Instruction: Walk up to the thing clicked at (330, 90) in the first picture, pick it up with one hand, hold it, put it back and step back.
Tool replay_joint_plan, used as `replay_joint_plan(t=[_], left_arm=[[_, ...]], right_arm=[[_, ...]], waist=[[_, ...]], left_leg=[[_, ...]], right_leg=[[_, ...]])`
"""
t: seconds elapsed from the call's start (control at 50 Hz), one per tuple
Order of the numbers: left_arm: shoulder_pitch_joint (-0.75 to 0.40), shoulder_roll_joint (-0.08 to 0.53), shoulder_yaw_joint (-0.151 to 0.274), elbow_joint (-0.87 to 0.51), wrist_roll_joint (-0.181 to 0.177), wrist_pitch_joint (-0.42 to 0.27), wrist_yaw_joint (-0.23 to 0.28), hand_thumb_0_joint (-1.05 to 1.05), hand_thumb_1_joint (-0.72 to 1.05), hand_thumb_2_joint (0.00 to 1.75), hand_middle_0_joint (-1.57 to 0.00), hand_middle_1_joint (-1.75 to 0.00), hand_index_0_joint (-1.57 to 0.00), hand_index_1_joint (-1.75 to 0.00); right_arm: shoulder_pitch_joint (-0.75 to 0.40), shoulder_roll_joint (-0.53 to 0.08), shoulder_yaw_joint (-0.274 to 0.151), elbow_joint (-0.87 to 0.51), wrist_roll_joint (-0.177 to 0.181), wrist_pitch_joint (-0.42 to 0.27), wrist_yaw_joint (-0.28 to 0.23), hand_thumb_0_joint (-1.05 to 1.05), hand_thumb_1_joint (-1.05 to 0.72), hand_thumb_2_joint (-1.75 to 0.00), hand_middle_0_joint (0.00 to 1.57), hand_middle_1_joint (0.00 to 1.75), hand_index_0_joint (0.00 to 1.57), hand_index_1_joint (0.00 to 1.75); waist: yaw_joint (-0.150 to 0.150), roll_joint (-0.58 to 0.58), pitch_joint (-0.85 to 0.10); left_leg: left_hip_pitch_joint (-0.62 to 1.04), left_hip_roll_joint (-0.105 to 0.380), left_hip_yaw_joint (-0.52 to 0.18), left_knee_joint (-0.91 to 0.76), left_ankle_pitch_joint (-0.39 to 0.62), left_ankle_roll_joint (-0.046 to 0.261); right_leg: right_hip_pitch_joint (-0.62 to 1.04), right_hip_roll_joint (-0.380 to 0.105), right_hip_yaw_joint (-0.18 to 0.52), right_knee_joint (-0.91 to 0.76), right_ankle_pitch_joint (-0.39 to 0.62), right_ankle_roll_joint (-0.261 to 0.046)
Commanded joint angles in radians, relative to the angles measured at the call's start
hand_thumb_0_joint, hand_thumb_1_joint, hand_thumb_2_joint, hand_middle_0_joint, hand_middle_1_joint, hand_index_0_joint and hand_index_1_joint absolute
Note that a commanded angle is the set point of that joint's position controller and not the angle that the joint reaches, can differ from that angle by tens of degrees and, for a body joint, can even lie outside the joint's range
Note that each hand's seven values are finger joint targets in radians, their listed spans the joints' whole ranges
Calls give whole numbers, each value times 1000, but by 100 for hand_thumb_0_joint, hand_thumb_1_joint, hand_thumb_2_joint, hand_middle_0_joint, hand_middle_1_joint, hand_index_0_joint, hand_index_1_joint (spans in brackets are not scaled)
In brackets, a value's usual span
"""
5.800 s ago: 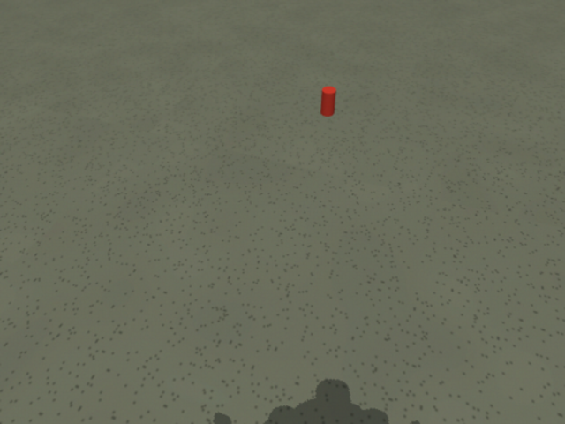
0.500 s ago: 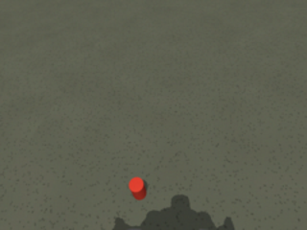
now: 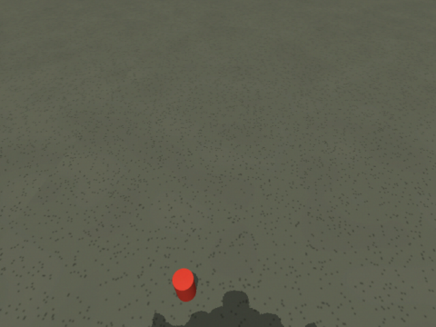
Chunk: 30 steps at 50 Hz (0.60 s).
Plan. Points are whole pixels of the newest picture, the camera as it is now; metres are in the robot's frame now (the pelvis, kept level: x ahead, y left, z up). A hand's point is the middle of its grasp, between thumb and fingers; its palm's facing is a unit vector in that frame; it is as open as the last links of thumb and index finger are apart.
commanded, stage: walk up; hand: left
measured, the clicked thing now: (184, 285) +0.40 +0.18 -0.70
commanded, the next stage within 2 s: stand in 0.84 s
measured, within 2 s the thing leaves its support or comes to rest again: neither
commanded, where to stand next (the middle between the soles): +0.07 -0.02 m, yaw -1 degrees
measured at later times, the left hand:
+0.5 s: hand out of the picture +0.08 +0.24 -0.15, palm faces +0.01 -0.94 -0.33, open 7.4 cm
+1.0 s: hand out of the picture +0.10 +0.24 -0.15, palm faces +0.00 -0.94 -0.33, open 7.4 cm
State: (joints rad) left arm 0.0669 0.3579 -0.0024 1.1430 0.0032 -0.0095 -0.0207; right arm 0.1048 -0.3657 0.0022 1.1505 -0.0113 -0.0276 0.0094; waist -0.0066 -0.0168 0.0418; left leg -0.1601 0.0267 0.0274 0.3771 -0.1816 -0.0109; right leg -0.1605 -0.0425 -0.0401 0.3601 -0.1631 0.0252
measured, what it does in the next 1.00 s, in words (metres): stands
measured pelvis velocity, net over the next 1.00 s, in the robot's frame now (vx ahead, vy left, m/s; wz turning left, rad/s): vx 0.01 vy -0.01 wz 0.02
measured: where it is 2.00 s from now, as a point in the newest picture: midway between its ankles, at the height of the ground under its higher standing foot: outside the picture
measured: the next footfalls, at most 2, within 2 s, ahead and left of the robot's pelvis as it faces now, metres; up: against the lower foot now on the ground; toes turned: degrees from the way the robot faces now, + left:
none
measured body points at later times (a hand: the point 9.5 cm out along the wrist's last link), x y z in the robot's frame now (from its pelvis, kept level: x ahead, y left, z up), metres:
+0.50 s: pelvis +0.01 -0.01 +0.00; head +0.02 -0.01 +0.45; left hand +0.08 +0.29 -0.13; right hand +0.10 -0.31 -0.13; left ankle +0.02 +0.12 -0.75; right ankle +0.02 -0.14 -0.75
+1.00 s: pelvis +0.01 -0.01 +0.00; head +0.02 -0.02 +0.45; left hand +0.10 +0.29 -0.13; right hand +0.10 -0.31 -0.13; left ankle +0.02 +0.12 -0.75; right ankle +0.02 -0.14 -0.75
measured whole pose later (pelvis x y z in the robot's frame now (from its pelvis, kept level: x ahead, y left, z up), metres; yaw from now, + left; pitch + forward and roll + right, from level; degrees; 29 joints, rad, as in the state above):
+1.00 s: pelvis +0.01 -0.01 +0.00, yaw +1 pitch -2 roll +0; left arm 0.07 0.34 0.01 1.15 0.01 -0.01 -0.01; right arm 0.09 -0.35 0.00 1.15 -0.01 -0.01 0.01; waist -0.01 0.01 0.05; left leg -0.11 0.04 0.01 0.31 -0.17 -0.03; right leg -0.12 -0.03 -0.06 0.32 -0.17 0.01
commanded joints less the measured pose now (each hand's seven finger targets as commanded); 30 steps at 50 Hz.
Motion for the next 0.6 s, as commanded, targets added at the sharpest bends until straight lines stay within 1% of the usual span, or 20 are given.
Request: replay_joint_plan(t=[0.0,0.02,0.06,0.1,0.16,0.22,0.28,0.34,0.36,0.42,0.46,0.52,0.54,0.56,0.58], left_arm=[[-47,204,44,-44,-1,-21,17,0,90,90,-20,-30,-20,-30],[-59,200,43,-42,-2,-20,17,0,90,90,-20,-30,-20,-30],[-59,200,40,-37,-1,-19,18,0,90,90,-20,-30,-20,-30],[-54,198,43,-35,-2,-19,18,0,90,90,-20,-30,-20,-30],[-53,197,45,-33,0,-20,19,0,90,90,-20,-30,-20,-30],[-49,198,46,-27,1,-19,19,0,90,90,-20,-30,-20,-30],[-47,201,50,-26,4,-20,20,0,90,90,-20,-30,-20,-30],[-42,202,52,-28,5,-19,20,0,90,90,-20,-30,-20,-30],[-49,202,54,-29,8,-19,21,0,90,90,-20,-30,-20,-30],[-34,198,55,-31,6,-19,21,0,90,90,-20,-30,-20,-30],[-43,198,58,-37,7,-19,22,0,90,90,-20,-30,-20,-30],[-41,197,59,-37,6,-17,22,0,90,90,-20,-30,-20,-30],[-43,198,60,-40,8,-17,22,0,90,90,-20,-30,-20,-30],[-40,196,60,-37,6,-16,22,0,90,90,-20,-30,-20,-30],[-41,198,61,-41,6,-16,22,0,90,90,-20,-30,-20,-30]], right_arm=[[-52,-217,-45,-59,7,-16,-14,0,-90,-90,20,30,20,30],[-51,-214,-45,-54,7,-14,-15,0,-90,-90,20,30,20,30],[-66,-216,-46,-51,7,-11,-15,0,-90,-90,20,30,20,30],[-61,-214,-45,-49,8,-9,-14,0,-90,-90,20,30,20,30],[-65,-211,-45,-43,8,-8,-15,0,-90,-90,20,30,20,30],[-82,-208,-43,-46,7,-7,-14,0,-90,-90,20,30,20,30],[-79,-203,-43,-44,6,-5,-14,0,-90,-90,20,30,20,30],[-88,-204,-42,-47,6,-5,-13,0,-90,-90,20,30,20,30],[-77,-201,-43,-44,5,-5,-14,0,-90,-90,20,30,20,30],[-83,-200,-44,-47,6,-5,-15,0,-90,-90,20,30,20,30],[-69,-196,-42,-43,5,-5,-16,0,-90,-90,20,30,20,30],[-76,-195,-41,-47,5,-6,-16,0,-90,-90,20,30,20,30],[-72,-198,-42,-45,4,-5,-17,0,-90,-90,20,30,20,30],[-69,-194,-41,-46,5,-5,-17,0,-90,-90,20,30,20,30],[-65,-191,-41,-48,5,-4,-17,0,-90,-90,20,30,20,30]], waist=[[4,23,-102],[-1,14,-96],[0,23,-68],[2,19,-70],[1,9,-79],[5,12,-56],[5,-3,-72],[8,13,-65],[3,1,-82],[8,10,-81],[6,4,-93],[9,22,-79],[7,14,-85],[8,14,-67],[7,12,-69]], left_leg=[[35,110,-92,-64,150,35],[26,107,-93,-67,142,32],[21,103,-96,-83,93,31],[27,107,-99,-86,96,31],[45,107,-96,-85,119,29],[31,101,-99,-96,96,26],[45,102,-98,-91,116,27],[38,97,-99,-94,101,26],[38,102,-98,-93,117,26],[51,100,-98,-88,134,26],[41,102,-92,-88,144,24],[34,100,-96,-95,146,21],[32,101,-94,-92,147,24],[27,98,-98,-97,144,21],[30,98,-96,-94,148,21]], right_leg=[[57,-94,83,-62,98,-42],[54,-93,85,-67,96,-40],[32,-94,84,-77,61,-37],[37,-95,84,-84,45,-37],[39,-95,83,-89,67,-37],[32,-94,79,-94,54,-30],[45,-95,79,-96,60,-32],[42,-93,78,-99,53,-28],[63,-97,74,-94,64,-33],[53,-93,73,-97,70,-31],[77,-98,74,-92,89,-34],[76,-99,70,-86,98,-32],[80,-99,70,-87,101,-33],[71,-94,68,-89,89,-31],[73,-95,71,-91,86,-32]])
